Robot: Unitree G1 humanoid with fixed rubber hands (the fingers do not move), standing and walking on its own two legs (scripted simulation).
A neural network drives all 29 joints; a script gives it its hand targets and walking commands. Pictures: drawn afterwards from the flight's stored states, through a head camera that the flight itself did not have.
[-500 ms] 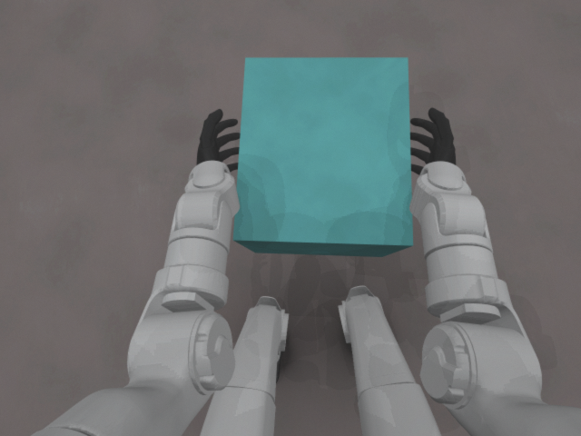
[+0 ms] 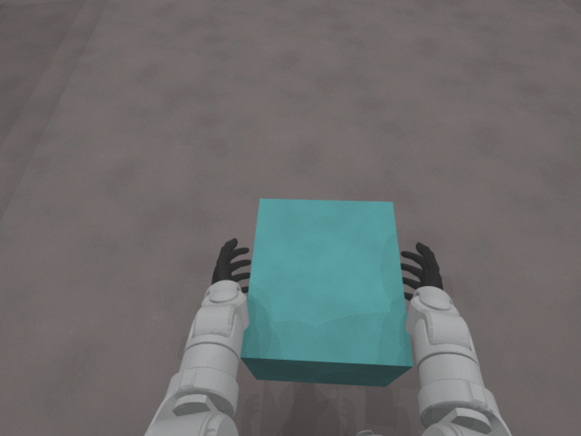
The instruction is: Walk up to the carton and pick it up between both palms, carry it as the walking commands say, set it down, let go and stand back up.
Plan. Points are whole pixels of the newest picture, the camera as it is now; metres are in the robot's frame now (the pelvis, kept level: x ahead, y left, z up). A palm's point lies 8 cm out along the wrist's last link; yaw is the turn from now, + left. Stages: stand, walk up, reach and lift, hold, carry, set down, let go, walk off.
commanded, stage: reach and lift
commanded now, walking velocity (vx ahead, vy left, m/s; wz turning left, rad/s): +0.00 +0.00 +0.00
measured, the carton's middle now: (322, 293) +0.35 -0.02 -0.10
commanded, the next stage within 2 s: hold in 1.74 s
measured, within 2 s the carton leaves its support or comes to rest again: neither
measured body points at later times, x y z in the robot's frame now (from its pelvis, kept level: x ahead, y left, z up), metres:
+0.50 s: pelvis +0.02 -0.02 +0.03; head -0.03 -0.02 +0.48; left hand +0.32 +0.12 +0.05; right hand +0.31 -0.19 +0.05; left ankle +0.01 +0.13 -0.72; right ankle +0.04 -0.14 -0.72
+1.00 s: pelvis -0.01 -0.01 +0.02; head -0.09 -0.01 +0.47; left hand +0.31 +0.15 +0.07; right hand +0.30 -0.16 +0.06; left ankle +0.01 +0.13 -0.72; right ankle +0.04 -0.14 -0.72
